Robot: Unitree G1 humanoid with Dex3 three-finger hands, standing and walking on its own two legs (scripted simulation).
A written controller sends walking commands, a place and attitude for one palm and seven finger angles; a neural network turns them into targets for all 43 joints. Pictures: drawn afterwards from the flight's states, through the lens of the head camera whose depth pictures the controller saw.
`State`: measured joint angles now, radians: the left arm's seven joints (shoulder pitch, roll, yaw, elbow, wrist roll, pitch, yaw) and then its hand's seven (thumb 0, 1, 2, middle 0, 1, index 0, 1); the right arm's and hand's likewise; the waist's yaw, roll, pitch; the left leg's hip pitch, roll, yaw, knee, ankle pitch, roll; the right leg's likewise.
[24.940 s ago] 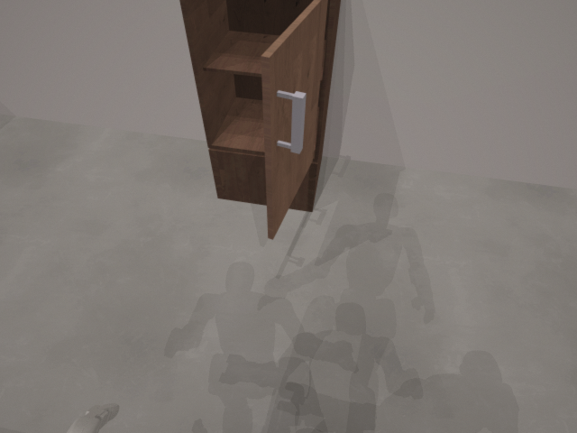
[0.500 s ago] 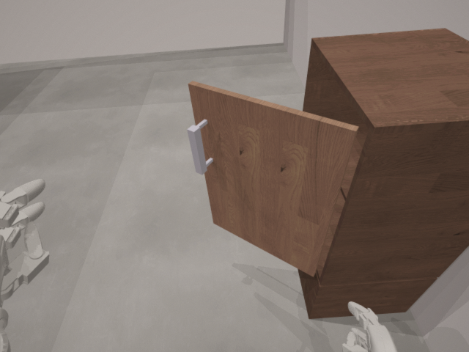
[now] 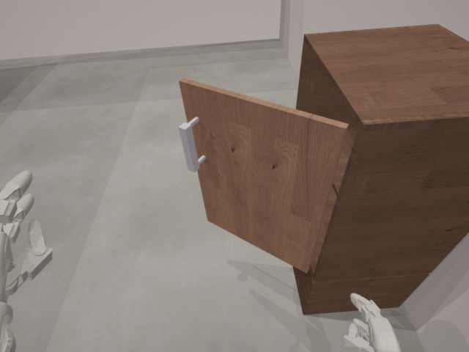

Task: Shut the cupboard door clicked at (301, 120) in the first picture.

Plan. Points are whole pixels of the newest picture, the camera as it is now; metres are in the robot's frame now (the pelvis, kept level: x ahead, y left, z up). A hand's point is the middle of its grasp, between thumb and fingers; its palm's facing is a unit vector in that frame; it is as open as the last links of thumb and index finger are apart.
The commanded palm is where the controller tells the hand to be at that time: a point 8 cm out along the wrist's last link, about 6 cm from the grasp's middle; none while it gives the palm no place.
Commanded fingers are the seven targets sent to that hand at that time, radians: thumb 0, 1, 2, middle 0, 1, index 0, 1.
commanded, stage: step back with the hand held close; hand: left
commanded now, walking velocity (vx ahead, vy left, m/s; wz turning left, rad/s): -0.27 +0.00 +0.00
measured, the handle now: (194, 144) +0.64 +0.19 -0.02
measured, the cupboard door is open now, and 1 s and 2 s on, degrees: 53 53 53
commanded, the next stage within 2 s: stop stepping back and stand still in 1.12 s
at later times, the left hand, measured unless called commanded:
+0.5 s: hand out of the picture +0.15 +0.31 +0.15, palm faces +0.35 -0.79 -0.50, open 7.4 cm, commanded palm +0.09 +0.34 +0.17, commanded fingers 0.00 0.90 0.90 -0.20 -0.30 -0.20 -0.30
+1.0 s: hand out of the picture +0.04 +0.34 +0.16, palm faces +0.50 -0.75 -0.43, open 7.4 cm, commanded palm -0.04 +0.36 +0.17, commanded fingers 0.00 0.90 0.90 -0.20 -0.30 -0.20 -0.30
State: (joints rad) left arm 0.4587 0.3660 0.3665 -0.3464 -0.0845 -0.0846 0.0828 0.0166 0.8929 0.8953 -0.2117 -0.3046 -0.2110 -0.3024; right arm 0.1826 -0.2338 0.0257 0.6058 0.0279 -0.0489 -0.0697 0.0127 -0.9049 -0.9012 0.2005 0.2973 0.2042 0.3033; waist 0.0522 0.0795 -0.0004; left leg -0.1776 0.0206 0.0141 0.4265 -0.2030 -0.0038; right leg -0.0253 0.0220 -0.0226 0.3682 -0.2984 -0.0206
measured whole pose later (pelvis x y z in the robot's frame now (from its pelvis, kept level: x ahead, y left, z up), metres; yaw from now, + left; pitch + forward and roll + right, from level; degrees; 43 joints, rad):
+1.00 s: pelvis -0.16 +0.05 -0.02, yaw +4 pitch -1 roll -4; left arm 0.44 0.44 0.44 -0.44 -0.04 -0.27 0.14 0.01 0.89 0.90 -0.21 -0.30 -0.21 -0.30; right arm 0.17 -0.21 0.00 0.62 0.01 -0.07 -0.09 0.01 -0.90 -0.90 0.20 0.30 0.21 0.30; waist 0.00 0.02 0.04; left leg -0.47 0.02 0.02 0.59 -0.11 0.08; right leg -0.37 0.07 0.05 0.71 -0.30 0.03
